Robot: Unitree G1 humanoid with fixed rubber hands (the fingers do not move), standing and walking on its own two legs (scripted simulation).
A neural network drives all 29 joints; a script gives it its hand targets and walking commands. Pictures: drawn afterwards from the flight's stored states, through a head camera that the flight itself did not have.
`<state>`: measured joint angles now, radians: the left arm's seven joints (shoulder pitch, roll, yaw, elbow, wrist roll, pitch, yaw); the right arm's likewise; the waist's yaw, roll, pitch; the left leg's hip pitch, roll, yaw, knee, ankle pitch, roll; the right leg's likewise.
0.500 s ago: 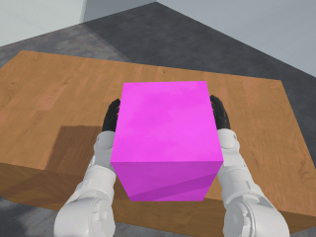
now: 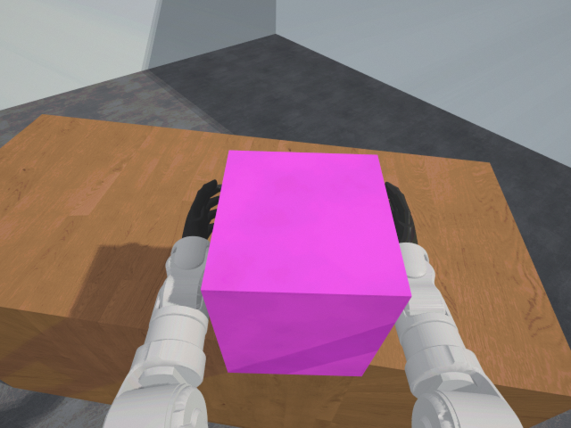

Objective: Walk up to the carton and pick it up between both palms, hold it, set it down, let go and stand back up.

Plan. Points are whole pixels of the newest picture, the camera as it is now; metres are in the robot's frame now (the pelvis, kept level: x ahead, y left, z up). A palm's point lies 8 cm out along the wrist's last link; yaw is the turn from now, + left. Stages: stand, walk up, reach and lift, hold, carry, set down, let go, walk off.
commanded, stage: reach and lift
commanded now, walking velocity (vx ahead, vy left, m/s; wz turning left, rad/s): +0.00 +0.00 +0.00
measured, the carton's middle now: (298, 269) +0.34 -0.01 +0.07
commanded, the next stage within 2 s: hold in 1.22 s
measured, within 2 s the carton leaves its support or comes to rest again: neither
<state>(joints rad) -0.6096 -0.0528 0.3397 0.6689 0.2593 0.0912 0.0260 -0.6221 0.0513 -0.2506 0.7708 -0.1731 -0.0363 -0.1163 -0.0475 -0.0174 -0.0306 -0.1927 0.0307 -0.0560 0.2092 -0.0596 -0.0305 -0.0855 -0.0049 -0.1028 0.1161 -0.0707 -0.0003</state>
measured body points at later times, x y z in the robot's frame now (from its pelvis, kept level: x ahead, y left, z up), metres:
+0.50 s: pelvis +0.00 +0.00 +0.00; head +0.00 +0.03 +0.45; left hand +0.38 +0.15 +0.12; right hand +0.37 -0.15 +0.12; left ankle +0.03 +0.14 -0.75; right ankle -0.01 -0.12 -0.75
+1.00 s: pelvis +0.00 +0.00 +0.00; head +0.00 +0.04 +0.45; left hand +0.38 +0.14 +0.14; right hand +0.36 -0.15 +0.14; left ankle +0.03 +0.14 -0.75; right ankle -0.01 -0.12 -0.75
